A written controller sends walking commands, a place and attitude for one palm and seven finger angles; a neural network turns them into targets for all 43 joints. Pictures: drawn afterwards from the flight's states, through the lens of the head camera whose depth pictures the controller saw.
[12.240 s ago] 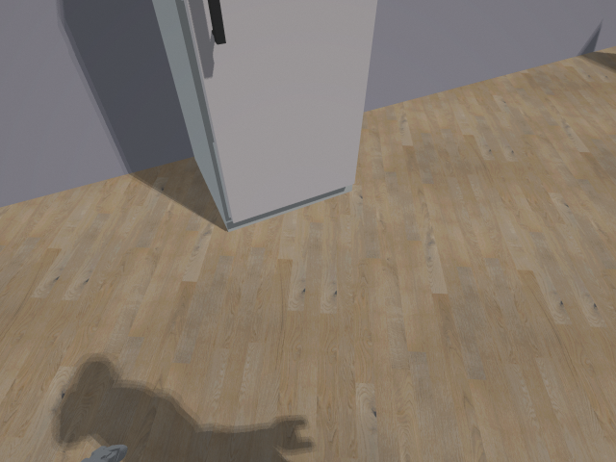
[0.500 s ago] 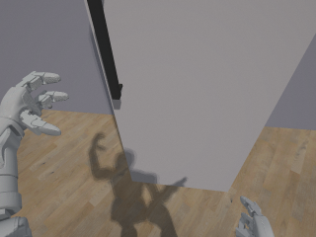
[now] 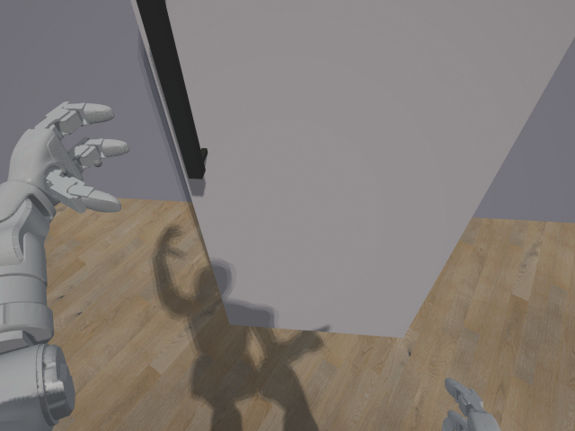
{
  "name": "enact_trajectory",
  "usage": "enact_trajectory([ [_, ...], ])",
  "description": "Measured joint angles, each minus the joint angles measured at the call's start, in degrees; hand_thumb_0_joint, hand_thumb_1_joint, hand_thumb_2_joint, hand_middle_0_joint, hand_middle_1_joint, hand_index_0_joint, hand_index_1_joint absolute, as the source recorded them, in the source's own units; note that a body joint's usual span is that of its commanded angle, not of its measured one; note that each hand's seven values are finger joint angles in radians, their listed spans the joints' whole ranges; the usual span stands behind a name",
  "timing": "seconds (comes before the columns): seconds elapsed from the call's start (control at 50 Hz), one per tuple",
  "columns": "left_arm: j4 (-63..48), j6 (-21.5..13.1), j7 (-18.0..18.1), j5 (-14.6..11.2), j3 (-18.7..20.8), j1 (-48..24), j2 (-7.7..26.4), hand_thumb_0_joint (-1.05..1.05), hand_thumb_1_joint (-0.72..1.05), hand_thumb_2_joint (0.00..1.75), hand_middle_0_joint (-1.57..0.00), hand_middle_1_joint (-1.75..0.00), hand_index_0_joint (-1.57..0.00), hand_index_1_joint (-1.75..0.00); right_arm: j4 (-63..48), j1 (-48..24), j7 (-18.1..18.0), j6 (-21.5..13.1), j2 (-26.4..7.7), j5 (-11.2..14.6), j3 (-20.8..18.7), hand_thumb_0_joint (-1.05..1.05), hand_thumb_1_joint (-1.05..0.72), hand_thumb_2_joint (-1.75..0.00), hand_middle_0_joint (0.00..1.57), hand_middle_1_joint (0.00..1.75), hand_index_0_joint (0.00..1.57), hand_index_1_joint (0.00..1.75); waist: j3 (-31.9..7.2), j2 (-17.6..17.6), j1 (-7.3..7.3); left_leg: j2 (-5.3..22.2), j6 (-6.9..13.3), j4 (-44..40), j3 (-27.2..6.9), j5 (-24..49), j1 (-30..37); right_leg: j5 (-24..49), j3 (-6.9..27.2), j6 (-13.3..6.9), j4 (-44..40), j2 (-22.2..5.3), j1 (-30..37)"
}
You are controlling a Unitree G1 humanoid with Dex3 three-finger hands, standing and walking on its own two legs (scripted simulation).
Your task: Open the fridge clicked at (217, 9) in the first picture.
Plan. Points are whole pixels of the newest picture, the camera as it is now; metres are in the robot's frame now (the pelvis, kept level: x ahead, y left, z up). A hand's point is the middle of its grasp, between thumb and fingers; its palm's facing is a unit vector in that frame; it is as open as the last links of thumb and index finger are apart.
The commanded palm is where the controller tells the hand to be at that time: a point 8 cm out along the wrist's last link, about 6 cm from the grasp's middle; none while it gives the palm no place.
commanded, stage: move the hooked fingers beside the handle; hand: left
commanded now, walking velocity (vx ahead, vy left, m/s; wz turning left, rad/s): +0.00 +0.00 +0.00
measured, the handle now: (181, 87) +0.54 +0.19 +0.22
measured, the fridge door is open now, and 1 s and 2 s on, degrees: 0 0 0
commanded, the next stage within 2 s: feel for the door with the fingertips in 1.42 s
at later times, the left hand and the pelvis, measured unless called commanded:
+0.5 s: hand (132, 133) +0.45 +0.24 +0.20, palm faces -0.03 -1.00 +0.01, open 14.0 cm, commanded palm +0.44 +0.29 +0.19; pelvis +0.00 +0.01 +0.00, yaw -1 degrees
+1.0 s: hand (144, 127) +0.49 +0.24 +0.19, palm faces -0.03 -1.00 +0.01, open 14.0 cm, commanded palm +0.47 +0.29 +0.19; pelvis +0.01 +0.01 -0.01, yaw -1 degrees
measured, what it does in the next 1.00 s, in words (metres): stands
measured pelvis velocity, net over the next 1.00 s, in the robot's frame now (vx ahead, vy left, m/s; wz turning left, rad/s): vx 0.01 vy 0.01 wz -0.03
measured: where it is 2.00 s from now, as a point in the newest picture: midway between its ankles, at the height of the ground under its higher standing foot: outside the picture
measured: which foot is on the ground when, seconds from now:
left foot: down 0.00-1.00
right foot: down 0.00-1.00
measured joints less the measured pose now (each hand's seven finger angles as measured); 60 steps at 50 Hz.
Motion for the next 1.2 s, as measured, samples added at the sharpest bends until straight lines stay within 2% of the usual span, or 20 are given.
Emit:
enact_trajectory([
  [0.14,7.2,-0.5,0.3,1.4,-0.8,-4.4,1.9,-0.01,-0.50,0.30,-0.30,-1.20,-0.30,-1.20,0.3,1.1,0.2,1.0,-0.3,0.0,-0.4,0.01,-0.90,-0.90,0.20,0.30,0.20,0.30,-0.4,-0.1,-0.78,0.0,0.2,0.7,0.1,-0.2,-1.5,0.0,0.1,0.1,0.4,0.0,-1.3],
  [0.34,14.5,-5.1,0.5,2.5,-1.8,-11.5,2.3,-0.01,-0.50,0.30,-0.30,-1.20,-0.30,-1.20,2.0,3.0,0.1,1.6,-0.6,-0.5,-0.8,0.01,-0.90,-0.90,0.20,0.30,0.20,0.30,-0.2,-0.7,-1.94,-0.2,0.4,1.5,0.1,-0.4,-3.7,0.1,0.2,0.4,0.7,-0.2,-3.3],
  [0.48,20.0,-5.9,1.5,3.5,-2.8,-15.7,2.5,-0.01,-0.50,0.30,-0.30,-1.20,-0.30,-1.20,2.6,4.6,0.5,2.3,-0.8,-0.9,-1.2,0.01,-0.90,-0.90,0.20,0.30,0.20,0.30,-0.8,-0.2,-3.05,-0.3,0.6,1.9,0.5,-0.6,-5.0,0.1,0.6,0.6,1.0,-0.3,-4.7],
  [0.66,28.4,-9.7,3.3,6.6,-1.0,-21.9,5.2,-0.01,-0.50,0.30,-0.30,-1.20,-0.30,-1.20,3.2,5.9,0.7,3.1,-0.5,-1.6,-1.0,0.01,-0.90,-0.90,0.20,0.30,0.21,0.30,-0.2,-0.8,-5.15,0.1,0.6,3.0,0.7,-0.7,-8.0,0.1,0.9,0.5,2.0,0.0,-7.9],
  [0.74,29.9,-11.5,2.3,6.6,0.3,-22.7,6.9,-0.01,-0.50,0.30,-0.30,-1.20,-0.30,-1.20,3.5,7.1,0.8,3.9,-0.8,-1.7,-1.2,0.01,-0.90,-0.90,0.20,0.30,0.21,0.30,-0.7,-0.9,-5.76,0.4,0.5,3.3,1.1,-1.0,-9.0,0.1,1.2,0.5,2.1,0.3,-8.9],
  [0.86,31.0,-10.8,0.6,6.2,-0.7,-22.1,7.9,-0.01,-0.50,0.30,-0.30,-1.20,-0.30,-1.20,3.5,8.9,0.8,5.2,-1.6,-1.6,-2.0,0.01,-0.90,-0.90,0.20,0.30,0.20,0.30,-1.3,-0.5,-5.73,0.6,0.5,3.8,1.2,-1.6,-9.7,-0.2,1.4,0.6,2.3,0.4,-9.6],
  [1.06,27.1,-11.7,1.4,5.5,0.7,-20.5,5.7,-0.01,-0.50,0.30,-0.30,-1.20,-0.30,-1.20,3.0,7.9,1.4,5.6,-0.9,-1.8,-2.1,0.01,-0.90,-0.90,0.20,0.30,0.20,0.30,-1.7,-0.9,-5.50,0.8,0.4,4.3,1.1,-2.3,-9.9,-0.7,1.3,0.5,2.5,0.7,-9.6],
  [1.14,27.3,-10.2,1.7,6.1,0.1,-20.4,6.1,-0.01,-0.50,0.30,-0.30,-1.20,-0.30,-1.20,1.9,7.1,1.5,5.9,-0.7,-1.6,-2.0,0.01,-0.90,-0.90,0.20,0.30,0.20,0.30,-2.2,-0.7,-5.46,0.8,0.4,4.5,1.0,-2.6,-9.8,-1.0,1.2,0.4,2.6,0.7,-9.5],
  [1.2,25.9,-9.4,2.0,6.0,-1.4,-19.4,5.5,-0.01,-0.50,0.30,-0.30,-1.20,-0.30,-1.20,1.2,6.7,1.7,5.9,-0.7,-1.6,-2.2,0.01,-0.90,-0.90,0.20,0.30,0.20,0.30,-2.2,-0.1,-4.87,0.7,0.4,4.6,0.9,-2.7,-9.7,-1.2,1.1,0.5,2.6,0.6,-9.3],
])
